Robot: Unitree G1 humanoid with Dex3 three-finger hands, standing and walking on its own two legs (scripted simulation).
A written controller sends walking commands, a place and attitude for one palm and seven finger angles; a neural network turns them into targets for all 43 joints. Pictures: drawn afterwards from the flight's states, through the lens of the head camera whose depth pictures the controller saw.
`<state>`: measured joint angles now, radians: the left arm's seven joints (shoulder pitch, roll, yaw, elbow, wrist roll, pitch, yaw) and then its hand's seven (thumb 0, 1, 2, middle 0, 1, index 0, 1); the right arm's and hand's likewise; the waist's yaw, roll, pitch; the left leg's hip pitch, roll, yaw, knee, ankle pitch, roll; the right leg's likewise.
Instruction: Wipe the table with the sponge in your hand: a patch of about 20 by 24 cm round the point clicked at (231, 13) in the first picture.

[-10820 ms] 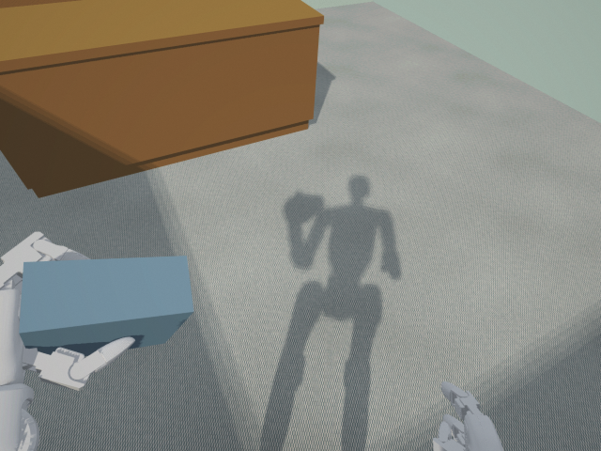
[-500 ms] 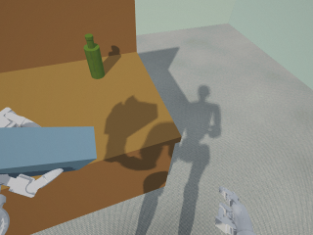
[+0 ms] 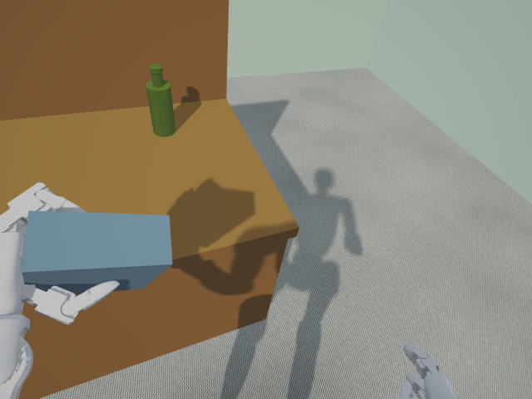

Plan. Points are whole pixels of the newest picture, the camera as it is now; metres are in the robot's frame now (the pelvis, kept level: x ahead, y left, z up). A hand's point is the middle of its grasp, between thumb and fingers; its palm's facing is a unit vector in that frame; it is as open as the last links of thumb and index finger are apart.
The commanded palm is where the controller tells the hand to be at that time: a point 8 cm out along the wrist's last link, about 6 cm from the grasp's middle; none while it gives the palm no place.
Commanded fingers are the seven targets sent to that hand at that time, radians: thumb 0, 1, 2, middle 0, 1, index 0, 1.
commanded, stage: come to a stop and stand still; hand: left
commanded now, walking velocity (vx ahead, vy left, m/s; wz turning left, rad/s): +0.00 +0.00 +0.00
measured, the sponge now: (118, 256) +0.24 +0.21 +0.13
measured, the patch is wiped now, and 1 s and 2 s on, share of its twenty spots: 0.00 0.00 0.00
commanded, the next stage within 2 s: look again from close up in 0.76 s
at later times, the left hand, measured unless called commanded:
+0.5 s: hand (10, 250) +0.21 +0.30 +0.17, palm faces +0.43 -0.83 -0.36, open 10.1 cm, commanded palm +0.15 +0.33 +0.18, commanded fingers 0.00 0.10 1.30 -1.20 -1.60 -1.20 -1.60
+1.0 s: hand (49, 230) +0.24 +0.28 +0.17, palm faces +0.39 -0.83 -0.40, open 10.1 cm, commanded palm +0.18 +0.31 +0.18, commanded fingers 0.00 0.10 1.30 -1.20 -1.60 -1.20 -1.60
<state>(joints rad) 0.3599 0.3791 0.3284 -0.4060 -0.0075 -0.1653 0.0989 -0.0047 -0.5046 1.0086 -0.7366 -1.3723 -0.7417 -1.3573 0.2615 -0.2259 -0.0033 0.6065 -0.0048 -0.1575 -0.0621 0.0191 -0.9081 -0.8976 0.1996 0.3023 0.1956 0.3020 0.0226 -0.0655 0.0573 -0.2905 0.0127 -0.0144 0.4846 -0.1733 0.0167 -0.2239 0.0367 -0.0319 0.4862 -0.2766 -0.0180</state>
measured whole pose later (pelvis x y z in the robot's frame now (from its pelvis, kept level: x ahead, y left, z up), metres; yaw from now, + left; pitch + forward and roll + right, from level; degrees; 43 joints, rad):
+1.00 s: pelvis +0.03 +0.03 +0.01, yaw +1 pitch +1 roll -1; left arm 0.44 0.38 0.35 -0.47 -0.04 -0.19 0.11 0.00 -0.50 1.01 -0.74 -1.37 -0.74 -1.36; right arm 0.18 -0.20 0.03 0.59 0.00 -0.11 -0.04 0.02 -0.91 -0.90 0.20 0.30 0.20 0.30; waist 0.03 -0.01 0.01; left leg -0.29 -0.06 -0.01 0.39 -0.12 0.06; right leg -0.08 0.05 0.02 0.33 -0.27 -0.03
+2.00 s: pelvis +0.06 +0.04 -0.01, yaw +1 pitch -1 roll +1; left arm 0.43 0.37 0.36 -0.44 -0.04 -0.17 0.10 -0.01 -0.50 1.01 -0.74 -1.37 -0.74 -1.36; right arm 0.20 -0.19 0.01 0.60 0.01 -0.07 -0.03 0.02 -0.91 -0.90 0.20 0.30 0.20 0.30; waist 0.00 -0.02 0.01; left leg -0.29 -0.10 0.03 0.57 -0.27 0.09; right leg -0.27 0.01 0.01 0.83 -0.48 -0.02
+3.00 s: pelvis +0.12 +0.08 -0.01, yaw +2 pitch -1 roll +0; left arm 0.48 0.39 0.37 -0.54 -0.05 -0.18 0.09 0.00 -0.50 1.01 -0.74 -1.37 -0.75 -1.36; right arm 0.19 -0.19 0.01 0.60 0.02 -0.08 -0.02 0.02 -0.91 -0.90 0.20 0.30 0.20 0.30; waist 0.01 0.00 0.03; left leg -0.36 -0.01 0.03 0.79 -0.42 0.01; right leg -0.32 0.02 -0.10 0.58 -0.25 -0.07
